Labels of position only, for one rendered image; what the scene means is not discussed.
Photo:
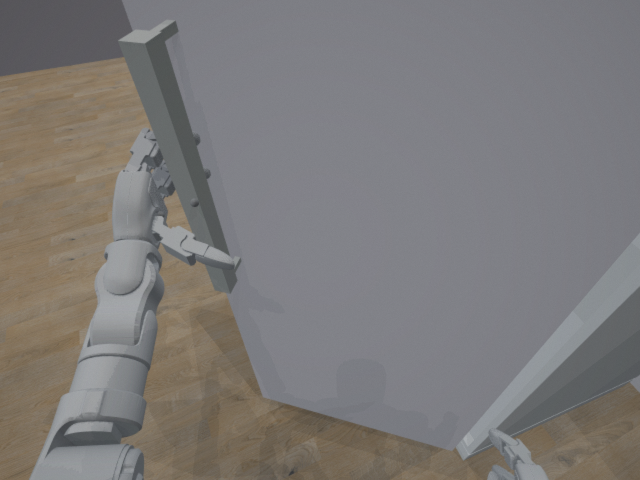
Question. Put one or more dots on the left robot upper arm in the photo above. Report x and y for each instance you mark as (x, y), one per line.
(95, 462)

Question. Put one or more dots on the robot left hand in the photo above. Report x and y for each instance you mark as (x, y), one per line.
(138, 197)

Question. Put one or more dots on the left robot forearm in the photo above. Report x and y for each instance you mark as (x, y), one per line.
(105, 402)

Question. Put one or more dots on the handle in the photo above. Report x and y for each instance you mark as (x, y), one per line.
(148, 61)

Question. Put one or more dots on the fridge door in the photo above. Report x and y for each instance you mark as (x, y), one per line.
(420, 191)

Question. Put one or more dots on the robot right hand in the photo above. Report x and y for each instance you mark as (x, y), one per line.
(518, 458)

